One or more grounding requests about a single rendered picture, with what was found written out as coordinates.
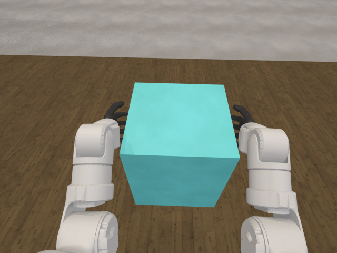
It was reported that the robot right upper arm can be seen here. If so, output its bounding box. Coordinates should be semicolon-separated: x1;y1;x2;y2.
241;216;307;253

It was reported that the carton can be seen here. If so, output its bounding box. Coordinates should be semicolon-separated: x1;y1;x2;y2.
120;82;240;207

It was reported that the robot right hand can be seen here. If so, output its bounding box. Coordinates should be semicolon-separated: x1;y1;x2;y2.
231;104;255;147

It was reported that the robot left forearm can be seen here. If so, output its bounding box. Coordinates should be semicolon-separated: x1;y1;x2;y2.
56;119;120;249

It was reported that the robot right forearm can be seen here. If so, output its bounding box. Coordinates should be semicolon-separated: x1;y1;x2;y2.
238;122;308;253

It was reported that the robot left upper arm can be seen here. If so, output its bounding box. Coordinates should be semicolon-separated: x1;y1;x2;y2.
38;211;118;253

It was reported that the robot left hand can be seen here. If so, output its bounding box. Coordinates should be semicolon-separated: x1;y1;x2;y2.
104;101;128;143

